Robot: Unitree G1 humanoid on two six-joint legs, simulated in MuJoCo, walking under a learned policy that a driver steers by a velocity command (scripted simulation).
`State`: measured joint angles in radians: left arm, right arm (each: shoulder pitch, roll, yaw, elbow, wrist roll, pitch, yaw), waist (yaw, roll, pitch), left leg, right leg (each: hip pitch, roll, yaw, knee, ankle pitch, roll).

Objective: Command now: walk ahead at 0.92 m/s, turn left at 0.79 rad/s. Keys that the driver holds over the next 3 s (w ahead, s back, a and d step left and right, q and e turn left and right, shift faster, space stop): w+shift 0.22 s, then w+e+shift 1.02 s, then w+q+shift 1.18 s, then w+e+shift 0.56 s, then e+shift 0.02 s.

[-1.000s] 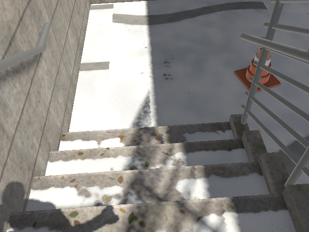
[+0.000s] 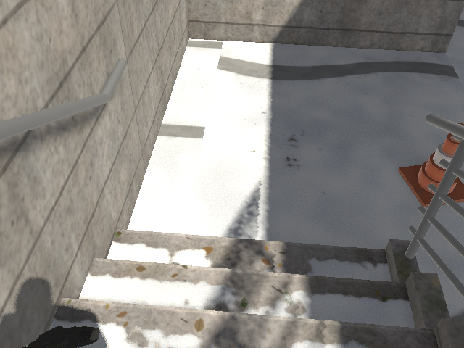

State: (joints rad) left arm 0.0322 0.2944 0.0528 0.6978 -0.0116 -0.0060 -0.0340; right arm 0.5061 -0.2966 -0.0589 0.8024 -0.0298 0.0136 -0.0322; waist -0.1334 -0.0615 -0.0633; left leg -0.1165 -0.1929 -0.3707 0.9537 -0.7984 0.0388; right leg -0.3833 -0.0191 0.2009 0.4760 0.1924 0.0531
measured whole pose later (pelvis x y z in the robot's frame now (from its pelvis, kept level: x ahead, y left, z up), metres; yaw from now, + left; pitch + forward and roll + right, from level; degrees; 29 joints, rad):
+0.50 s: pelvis +0.31 -0.03 -0.18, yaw +1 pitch +1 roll -2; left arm 0.70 0.19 0.02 1.01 0.03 -0.06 0.02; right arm -0.12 -0.25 -0.03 0.77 -0.01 -0.04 0.04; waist 0.21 0.05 -0.03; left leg -0.56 0.04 -0.06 0.51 0.35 0.02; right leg 0.01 0.12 0.13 0.82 -0.83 -0.07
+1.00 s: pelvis +0.72 -0.03 -0.41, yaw -21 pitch -3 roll +3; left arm 0.10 0.30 0.06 0.87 0.04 0.00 -0.04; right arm 0.54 -0.22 -0.03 1.10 -0.04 -0.07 -0.07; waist -0.04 -0.04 0.05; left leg -0.02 0.04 0.30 1.35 -0.75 -0.01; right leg -0.40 0.03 -0.20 0.58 0.33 -0.21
